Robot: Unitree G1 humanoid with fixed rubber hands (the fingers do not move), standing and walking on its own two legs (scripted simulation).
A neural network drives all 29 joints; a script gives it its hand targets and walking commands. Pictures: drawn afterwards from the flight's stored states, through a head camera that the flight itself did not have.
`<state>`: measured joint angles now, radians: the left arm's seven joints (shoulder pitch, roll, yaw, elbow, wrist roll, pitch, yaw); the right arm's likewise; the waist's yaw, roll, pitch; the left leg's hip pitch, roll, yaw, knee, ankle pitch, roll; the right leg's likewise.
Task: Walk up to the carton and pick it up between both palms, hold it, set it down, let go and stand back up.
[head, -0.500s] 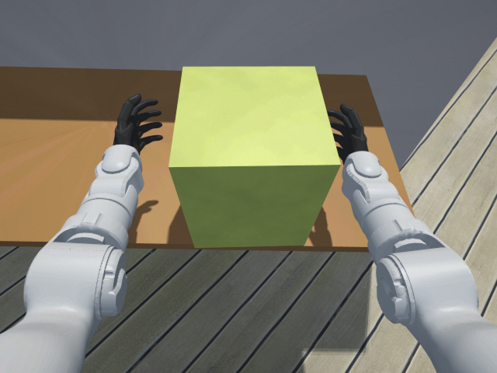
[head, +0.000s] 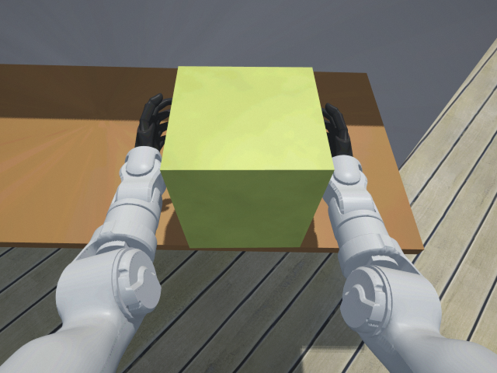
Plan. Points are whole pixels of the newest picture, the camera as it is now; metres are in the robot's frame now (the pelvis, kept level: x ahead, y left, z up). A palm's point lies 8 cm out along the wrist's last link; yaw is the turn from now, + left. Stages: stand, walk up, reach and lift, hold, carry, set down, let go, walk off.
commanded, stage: reach and lift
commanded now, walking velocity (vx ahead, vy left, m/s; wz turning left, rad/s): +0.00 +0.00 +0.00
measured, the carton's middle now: (245, 166) +0.46 +0.02 +0.04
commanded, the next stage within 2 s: none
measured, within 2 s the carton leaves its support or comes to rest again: leaves its support in 1.06 s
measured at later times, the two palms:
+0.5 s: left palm (147, 152) +0.45 +0.17 +0.09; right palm (337, 158) +0.45 -0.13 +0.08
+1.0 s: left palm (145, 155) +0.44 +0.18 +0.09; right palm (338, 160) +0.44 -0.13 +0.08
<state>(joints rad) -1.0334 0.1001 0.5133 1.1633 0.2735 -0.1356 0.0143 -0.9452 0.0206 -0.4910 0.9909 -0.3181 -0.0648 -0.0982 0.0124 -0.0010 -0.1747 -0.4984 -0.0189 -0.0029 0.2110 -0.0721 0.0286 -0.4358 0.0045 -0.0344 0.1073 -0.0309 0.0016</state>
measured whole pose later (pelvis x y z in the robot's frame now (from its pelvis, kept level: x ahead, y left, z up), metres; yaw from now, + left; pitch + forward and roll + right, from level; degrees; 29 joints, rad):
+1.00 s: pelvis +0.02 +0.00 +0.01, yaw +4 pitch +11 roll +0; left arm -0.87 -0.05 0.60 0.87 0.45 -0.04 -0.09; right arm -0.76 0.16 -0.63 0.70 -0.51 -0.09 0.00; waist -0.01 0.01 -0.04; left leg -0.27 -0.04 -0.06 0.18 -0.09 0.03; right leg -0.18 -0.01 -0.09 0.05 -0.07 0.00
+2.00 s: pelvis +0.00 -0.01 +0.00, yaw +5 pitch +15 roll +0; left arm -0.86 0.00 0.53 0.99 0.41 -0.17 -0.02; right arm -0.75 0.12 -0.64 0.90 -0.52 -0.30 -0.09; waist -0.04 -0.03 -0.16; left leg -0.36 -0.03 -0.07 0.13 -0.04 0.02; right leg -0.26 -0.01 -0.11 0.04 -0.03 0.00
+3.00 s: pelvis -0.02 -0.02 +0.01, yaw +6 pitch -2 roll -1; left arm -0.79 0.04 0.30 0.65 0.26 0.31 0.00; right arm -0.70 0.04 -0.27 0.80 -0.11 0.03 -0.15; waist -0.07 -0.05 -0.03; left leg -0.13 -0.01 -0.08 0.28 -0.12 0.01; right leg -0.01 0.01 -0.13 0.14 -0.10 -0.02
